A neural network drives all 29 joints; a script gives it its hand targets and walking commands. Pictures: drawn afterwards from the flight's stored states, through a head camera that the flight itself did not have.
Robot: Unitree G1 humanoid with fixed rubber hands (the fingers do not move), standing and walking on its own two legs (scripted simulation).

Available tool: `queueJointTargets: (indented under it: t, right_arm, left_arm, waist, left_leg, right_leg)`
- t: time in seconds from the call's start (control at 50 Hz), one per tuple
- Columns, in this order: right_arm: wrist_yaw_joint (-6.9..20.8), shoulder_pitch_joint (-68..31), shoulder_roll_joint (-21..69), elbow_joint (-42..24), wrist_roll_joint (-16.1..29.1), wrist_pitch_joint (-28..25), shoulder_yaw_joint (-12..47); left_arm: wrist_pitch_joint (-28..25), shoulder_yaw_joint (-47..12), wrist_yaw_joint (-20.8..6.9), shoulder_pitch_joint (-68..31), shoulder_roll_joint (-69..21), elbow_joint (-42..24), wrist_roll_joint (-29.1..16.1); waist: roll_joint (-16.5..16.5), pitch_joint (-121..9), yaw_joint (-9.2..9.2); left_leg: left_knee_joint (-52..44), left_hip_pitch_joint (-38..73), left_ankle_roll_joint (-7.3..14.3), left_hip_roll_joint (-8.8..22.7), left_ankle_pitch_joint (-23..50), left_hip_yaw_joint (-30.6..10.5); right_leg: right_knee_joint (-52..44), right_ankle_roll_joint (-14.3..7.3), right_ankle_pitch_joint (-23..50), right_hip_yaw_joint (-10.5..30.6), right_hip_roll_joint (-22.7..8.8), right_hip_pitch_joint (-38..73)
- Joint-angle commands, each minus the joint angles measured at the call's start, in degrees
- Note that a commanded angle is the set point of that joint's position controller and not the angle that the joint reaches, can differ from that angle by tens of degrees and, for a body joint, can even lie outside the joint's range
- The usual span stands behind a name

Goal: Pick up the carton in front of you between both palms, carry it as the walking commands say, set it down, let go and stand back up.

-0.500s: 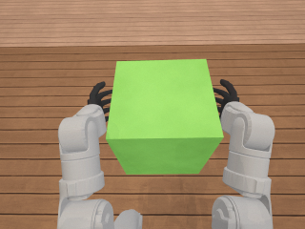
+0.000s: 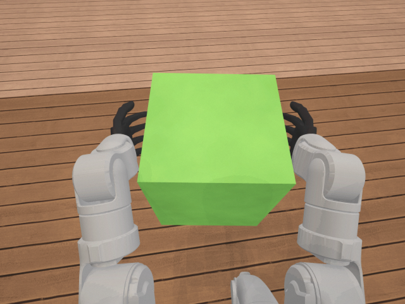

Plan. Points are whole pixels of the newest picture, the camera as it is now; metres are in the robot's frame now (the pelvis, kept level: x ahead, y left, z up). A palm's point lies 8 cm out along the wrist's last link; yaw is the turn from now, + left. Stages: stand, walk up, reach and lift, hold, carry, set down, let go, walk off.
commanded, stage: carry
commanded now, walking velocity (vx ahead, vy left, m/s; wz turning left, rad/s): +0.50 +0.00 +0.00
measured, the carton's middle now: (211, 158) +0.37 -0.02 +0.08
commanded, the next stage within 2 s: none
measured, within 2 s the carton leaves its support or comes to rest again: neither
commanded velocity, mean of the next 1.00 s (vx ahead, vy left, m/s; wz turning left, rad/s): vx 0.50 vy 0.00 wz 0.00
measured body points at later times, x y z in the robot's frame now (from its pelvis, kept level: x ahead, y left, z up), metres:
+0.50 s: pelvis +0.30 -0.04 +0.02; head +0.33 -0.05 +0.47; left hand +0.66 +0.13 +0.17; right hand +0.67 -0.17 +0.16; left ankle +0.39 +0.10 -0.64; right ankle +0.28 -0.11 -0.72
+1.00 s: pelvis +0.60 +0.00 +0.05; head +0.62 +0.01 +0.50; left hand +0.97 +0.15 +0.20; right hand +0.96 -0.16 +0.21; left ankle +0.54 +0.08 -0.69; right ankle +0.72 -0.14 -0.62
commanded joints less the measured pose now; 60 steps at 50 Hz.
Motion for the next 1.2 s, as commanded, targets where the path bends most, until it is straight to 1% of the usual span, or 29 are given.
queueJointTargets:
  t: [0.0,0.1,0.16,0.18,0.2,0.22,0.24,0.28,0.32,0.38,0.44,0.56,0.58,0.62,0.64,0.66,0.68,0.72,0.74,0.78,0.84,1.0,1.04,1.08,1.1,1.12,1.14,1.16,1.18]
  right_arm:
    - [7.8,-38.7,47.5,-5.1,19.7,1.2,40.1]
    - [7.3,-35.7,44.4,0.0,16.7,2.9,36.7]
    - [7.0,-35.0,43.8,3.3,15.5,3.8,34.9]
    - [6.9,-35.2,43.2,3.9,15.0,3.9,34.3]
    - [6.8,-35.3,44.2,4.1,14.8,4.1,34.1]
    - [6.7,-37.0,44.5,3.1,14.6,4.2,33.6]
    - [6.6,-38.3,46.4,3.2,14.0,4.0,33.6]
    - [6.6,-40.2,49.8,1.7,14.1,3.1,34.1]
    - [6.3,-40.0,51.1,0.2,13.4,2.2,34.9]
    - [5.7,-37.1,49.7,-1.0,12.4,1.5,36.4]
    - [5.5,-36.2,47.1,-2.8,12.9,1.7,37.5]
    - [5.8,-35.3,44.2,-0.3,13.8,3.6,36.7]
    - [5.9,-35.4,44.0,0.5,13.9,3.9,36.3]
    - [6.0,-34.4,43.9,3.1,13.8,4.1,35.1]
    - [6.0,-33.2,43.9,4.4,13.6,4.1,34.2]
    - [5.9,-33.4,43.2,4.9,13.3,3.8,33.7]
    - [6.0,-33.4,45.3,5.8,13.4,3.6,34.1]
    - [7.0,-39.2,49.8,1.4,16.5,2.8,36.5]
    - [7.6,-42.2,52.0,-1.2,18.3,2.1,38.0]
    - [8.1,-45.4,54.0,-4.5,20.5,0.9,40.0]
    - [8.0,-42.3,51.4,-5.4,20.5,0.6,40.4]
    - [7.2,-35.8,44.7,0.0,16.7,2.8,36.6]
    - [7.3,-35.9,44.7,1.9,16.0,3.2,35.7]
    - [7.2,-35.4,44.7,4.1,15.5,3.5,34.8]
    - [7.1,-35.3,44.4,4.9,15.1,3.6,34.4]
    - [7.1,-35.3,45.0,5.2,14.8,3.7,34.2]
    - [7.0,-37.0,45.9,3.8,14.7,3.7,33.9]
    - [6.9,-38.7,47.4,3.7,14.2,3.4,34.0]
    - [6.9,-39.8,49.3,2.8,14.6,3.0,34.4]
  left_arm:
    - [-0.3,-37.9,-4.9,-35.0,-43.1,-0.4,-14.3]
    - [1.4,-37.1,-5.2,-35.2,-41.8,2.9,-15.3]
    - [1.9,-35.8,-5.5,-35.3,-42.4,6.5,-15.8]
    - [1.9,-35.1,-5.6,-33.9,-42.4,8.2,-15.8]
    - [1.8,-34.9,-5.7,-35.0,-41.6,8.6,-15.9]
    - [1.5,-34.7,-5.7,-35.0,-43.7,9.3,-16.4]
    - [1.3,-35.7,-6.2,-37.6,-46.2,6.9,-17.7]
    - [0.1,-39.1,-7.3,-43.1,-51.7,2.5,-21.0]
    - [-1.0,-41.0,-7.7,-46.4,-53.8,-0.6,-22.9]
    - [-1.5,-41.5,-7.6,-42.7,-51.6,-1.5,-22.5]
    - [-1.2,-40.8,-7.2,-39.8,-47.8,-2.2,-21.4]
    - [0.8,-37.8,-6.3,-35.6,-42.5,1.1,-18.5]
    - [1.0,-37.3,-6.2,-35.2,-42.2,2.0,-18.1]
    - [1.6,-36.7,-6.2,-35.2,-42.1,3.4,-17.6]
    - [1.8,-36.3,-6.2,-35.7,-41.9,3.9,-17.1]
    - [2.1,-35.8,-6.3,-34.8,-43.1,4.4,-17.0]
    - [1.9,-35.4,-6.2,-36.6,-42.8,4.4,-16.7]
    - [1.1,-35.4,-6.1,-39.6,-46.1,4.1,-16.6]
    - [0.6,-35.7,-6.1,-39.8,-47.7,3.5,-16.5]
    - [-0.3,-36.4,-5.9,-39.4,-49.1,2.3,-16.0]
    - [-0.8,-37.5,-5.2,-36.9,-47.1,1.2,-15.0]
    - [1.3,-37.0,-5.1,-35.1,-42.8,3.5,-15.3]
    - [1.7,-36.1,-5.3,-35.3,-42.9,5.3,-15.3]
    - [1.8,-35.2,-5.5,-34.9,-43.3,8.0,-15.3]
    - [1.7,-34.4,-5.6,-33.5,-43.3,9.7,-15.2]
    - [1.5,-34.2,-5.7,-33.4,-42.8,10.3,-15.1]
    - [1.0,-34.1,-5.7,-34.8,-44.1,10.4,-15.4]
    - [0.7,-35.0,-6.2,-36.6,-46.6,8.3,-16.8]
    - [0.1,-37.0,-6.7,-39.3,-49.5,6.1,-18.7]
  waist:
    - [6.4,-24.1,-0.09]
    - [10.0,-19.9,0.33]
    - [8.7,-23.7,5.43]
    - [4.6,-29.1,7.84]
    - [-9.1,-34.2,7.71]
    - [-17.6,-31.4,8.06]
    - [-12.1,-29.2,7.60]
    - [-1.2,-26.9,7.13]
    - [-2.5,-27.2,5.43]
    - [-4.8,-26.6,5.61]
    - [-4.3,-25.1,6.34]
    - [-8.1,-20.5,7.35]
    - [-8.7,-20.4,6.61]
    - [-7.2,-24.7,1.62]
    - [-2.3,-30.2,-0.84]
    - [13.2,-35.6,-1.17]
    - [19.1,-33.1,-1.55]
    - [5.9,-29.4,-0.80]
    - [2.4,-27.9,0.02]
    - [4.6,-27.9,1.92]
    - [6.5,-27.3,1.37]
    - [9.3,-20.9,-0.08]
    - [10.7,-19.9,1.25]
    - [9.2,-23.4,5.24]
    - [5.2,-28.8,7.40]
    - [-6.1,-33.1,7.75]
    - [-18.9,-31.5,7.75]
    - [-13.4,-29.9,7.37]
    - [-7.4,-28.8,8.19]
  left_leg:
    - [-7.9,23.8,8.7,14.2,21.2,-14.2]
    - [-6.8,22.4,5.6,12.2,29.6,-8.2]
    - [9.6,16.0,1.0,10.3,46.4,-0.9]
    - [20.7,7.6,-1.1,8.4,36.9,0.4]
    - [38.0,-9.9,-3.8,2.4,16.0,-0.6]
    - [49.6,-23.4,-3.8,-4.8,-8.4,-5.2]
    - [56.7,-28.4,-2.1,-0.8,-7.8,-9.6]
    - [55.0,-29.0,-1.2,3.1,-4.0,-10.5]
    - [50.1,-26.5,-1.3,4.4,-0.9,-9.6]
    - [44.7,-28.9,-2.2,4.7,1.3,-7.3]
    - [34.9,-31.0,-3.2,5.3,3.1,-5.6]
    - [13.6,-21.2,-2.1,1.7,7.3,1.0]
    - [10.5,-17.5,-1.5,0.2,6.6,2.4]
    - [3.1,0.9,-0.3,-4.2,8.0,7.0]
    - [2.7,16.8,0.9,0.7,4.9,-1.0]
    - [-2.3,30.3,8.8,18.5,-3.8,-33.5]
    - [-9.1,33.4,12.8,21.8,5.5,-46.7]
    - [-2.6,29.5,11.6,19.9,17.9,-34.9]
    - [-2.5,25.5,9.7,18.6,19.0,-29.8]
    - [-5.3,21.1,7.3,16.4,14.0,-23.7]
    - [-7.1,21.6,8.3,15.5,14.1,-19.5]
    - [-7.5,22.4,6.4,12.3,27.9,-9.4]
    - [-5.0,20.8,4.3,11.9,33.9,-6.8]
    - [8.2,15.9,1.0,10.6,45.9,-1.5]
    - [19.1,8.3,-1.0,8.6,38.1,0.1]
    - [34.6,-6.7,-3.5,3.8,19.1,-0.4]
    - [47.9,-22.9,-4.0,-5.1,-8.0,-4.1]
    - [56.1,-28.1,-2.3,-1.2,-7.9,-9.6]
    - [58.1,-29.7,-1.6,0.6,-6.6,-10.1]
  right_leg:
    - [-9.4,0.8,3.5,-1.6,-0.8,-5.4]
    - [-25.7,-0.7,6.7,-7.2,2.1,3.3]
    - [-35.4,-2.6,7.3,-13.2,8.3,25.6]
    - [-35.5,-3.0,4.3,-8.3,5.1,41.0]
    - [-40.3,-9.6,-6.6,22.8,-12.9,54.3]
    - [-48.8,-14.8,-0.4,40.9,-17.3,56.9]
    - [-45.3,-15.5,5.8,35.6,-17.0,55.8]
    - [-42.8,-12.6,13.4,24.7,-14.6,48.7]
    - [-44.9,-10.0,9.3,18.5,-12.5,44.7]
    - [-46.8,-10.9,10.0,13.8,-11.6,45.2]
    - [-47.1,-11.6,15.3,9.9,-11.1,47.5]
    - [-45.7,-8.2,28.3,1.9,-8.3,46.9]
    - [-43.6,-7.2,33.4,0.5,-8.1,46.3]
    - [-29.9,-3.8,44.3,-4.8,-6.4,41.6]
    - [-18.1,-1.2,32.9,-5.3,-4.9,32.4]
    - [-0.8,1.5,12.6,-3.9,1.6,14.0]
    - [9.9,1.2,-9.4,0.3,7.5,1.4]
    - [17.4,-1.1,-7.8,3.6,2.3,-5.0]
    - [14.5,-1.5,-5.4,4.0,0.5,-4.8]
    - [9.4,-1.4,-3.1,3.1,-0.5,-1.9]
    - [4.9,-0.2,0.5,1.1,-0.8,-4.4]
    - [-22.6,0.0,7.4,-5.8,1.2,0.3]
    - [-28.3,-1.2,6.7,-8.5,3.2,6.8]
    - [-35.3,-2.5,8.0,-12.8,7.8,24.1]
    - [-35.5,-2.7,5.3,-9.2,5.6,39.3]
    - [-40.7,-7.5,-8.4,17.7,-9.8,50.7]
    - [-48.1,-14.2,-0.8,40.2,-17.6,57.3]
    - [-45.0,-15.2,6.2,36.2,-17.2,56.4]
    - [-42.7,-14.6,12.2,30.5,-15.6,53.3]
